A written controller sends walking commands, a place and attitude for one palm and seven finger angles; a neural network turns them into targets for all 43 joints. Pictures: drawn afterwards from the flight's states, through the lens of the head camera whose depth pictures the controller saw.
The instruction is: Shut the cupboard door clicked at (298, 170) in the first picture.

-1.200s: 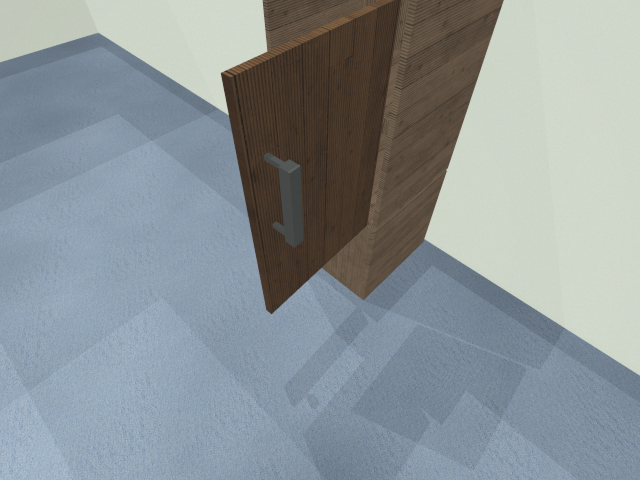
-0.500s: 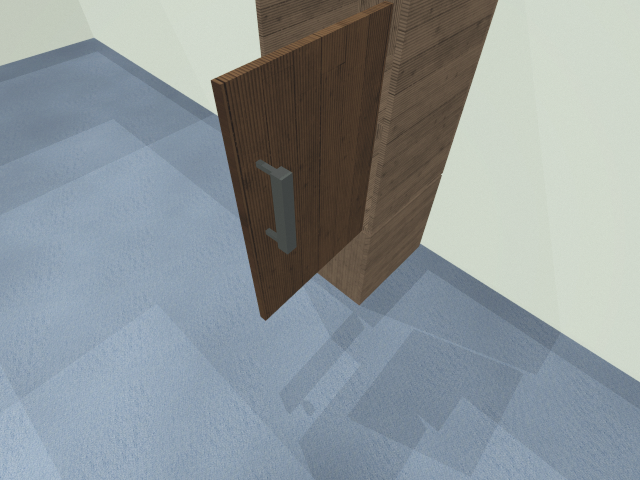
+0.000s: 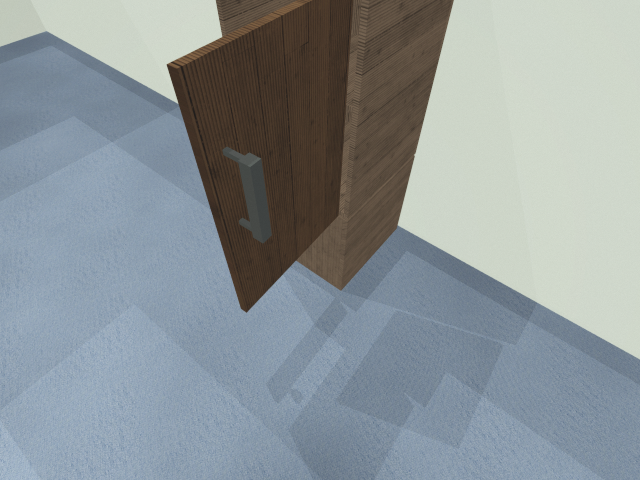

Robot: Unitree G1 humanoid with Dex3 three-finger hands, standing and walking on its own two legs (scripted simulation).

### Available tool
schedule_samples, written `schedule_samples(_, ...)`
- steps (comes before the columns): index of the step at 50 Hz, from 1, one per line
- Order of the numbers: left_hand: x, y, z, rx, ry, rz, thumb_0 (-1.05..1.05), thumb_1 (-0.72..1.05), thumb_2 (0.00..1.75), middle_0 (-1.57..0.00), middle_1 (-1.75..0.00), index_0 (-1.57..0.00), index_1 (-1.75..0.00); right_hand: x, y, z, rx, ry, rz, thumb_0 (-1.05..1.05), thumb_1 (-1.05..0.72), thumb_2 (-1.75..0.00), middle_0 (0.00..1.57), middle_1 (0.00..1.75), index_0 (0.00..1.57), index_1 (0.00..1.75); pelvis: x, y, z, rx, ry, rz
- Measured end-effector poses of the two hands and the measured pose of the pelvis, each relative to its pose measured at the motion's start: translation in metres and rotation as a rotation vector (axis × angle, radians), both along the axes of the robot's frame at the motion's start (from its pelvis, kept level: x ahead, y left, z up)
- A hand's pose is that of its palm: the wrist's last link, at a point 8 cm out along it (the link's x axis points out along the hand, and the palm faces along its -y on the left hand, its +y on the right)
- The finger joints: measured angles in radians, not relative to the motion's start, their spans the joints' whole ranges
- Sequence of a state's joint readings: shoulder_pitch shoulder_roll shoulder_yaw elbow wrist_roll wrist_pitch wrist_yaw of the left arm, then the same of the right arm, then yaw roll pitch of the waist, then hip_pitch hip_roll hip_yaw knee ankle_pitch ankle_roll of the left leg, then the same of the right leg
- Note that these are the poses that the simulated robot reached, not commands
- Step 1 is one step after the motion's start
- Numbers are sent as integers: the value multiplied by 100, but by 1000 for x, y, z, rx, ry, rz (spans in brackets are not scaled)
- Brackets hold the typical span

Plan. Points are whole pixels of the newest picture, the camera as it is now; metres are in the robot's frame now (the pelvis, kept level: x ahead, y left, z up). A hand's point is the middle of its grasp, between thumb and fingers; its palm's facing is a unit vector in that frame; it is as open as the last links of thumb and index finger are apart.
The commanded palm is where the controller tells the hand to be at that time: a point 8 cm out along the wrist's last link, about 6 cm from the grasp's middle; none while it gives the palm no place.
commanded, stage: walk around to get in front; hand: left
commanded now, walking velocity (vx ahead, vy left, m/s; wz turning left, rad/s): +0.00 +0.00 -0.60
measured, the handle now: (247, 196) +0.53 +0.16 +0.02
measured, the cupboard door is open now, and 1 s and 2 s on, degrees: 93 93 93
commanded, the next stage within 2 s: none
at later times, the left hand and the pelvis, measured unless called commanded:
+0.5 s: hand out of the picture +0.06 +0.17 -0.16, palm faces -0.19 -0.95 -0.26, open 7.4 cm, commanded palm none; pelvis -0.02 -0.02 +0.00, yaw -16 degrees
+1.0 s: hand (250, 455) +0.18 +0.12 -0.17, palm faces -0.53 -0.80 -0.28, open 7.4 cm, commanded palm none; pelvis -0.03 -0.01 -0.02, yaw -34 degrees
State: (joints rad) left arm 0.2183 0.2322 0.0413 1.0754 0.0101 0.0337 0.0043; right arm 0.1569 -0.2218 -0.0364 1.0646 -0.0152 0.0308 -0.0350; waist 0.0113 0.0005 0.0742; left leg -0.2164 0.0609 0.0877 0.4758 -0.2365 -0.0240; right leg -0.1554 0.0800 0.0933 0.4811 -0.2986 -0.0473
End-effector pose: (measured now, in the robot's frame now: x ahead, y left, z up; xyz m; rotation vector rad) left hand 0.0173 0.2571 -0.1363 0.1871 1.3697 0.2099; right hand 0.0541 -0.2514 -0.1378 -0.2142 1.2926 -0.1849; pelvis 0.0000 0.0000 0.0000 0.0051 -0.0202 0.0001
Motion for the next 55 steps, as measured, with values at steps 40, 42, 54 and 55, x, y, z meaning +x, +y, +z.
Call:
schedule_samples(40,145,-38,1,-51,-139,-448,1,91,89,-20,-30,-20,-30,-89,-6,18,-61,-99,-354,1,-90,-89,20,29,20,30,-18,3,0,-24,44,-452)
schedule_samples(42,158,-50,5,-52,-155,-501,1,91,89,-20,-30,-20,-30,-111,-6,14,-52,-76,-403,1,-90,-89,20,29,20,30,-20,0,-1,-32,42,-485)
schedule_samples(54,182,-108,-4,-35,-143,-729,1,91,89,-20,-30,-20,-30,-196,-16,2,-67,-6,-655,1,-91,-89,20,29,20,30,-27,-9,-12,14,34,-648)
schedule_samples(55,183,-111,-6,-45,-134,-741,1,91,89,-20,-30,-20,-30,-198,-13,5,-73,-15,-668,1,-91,-89,20,29,19,30,-25,-8,-11,17,35,-662)
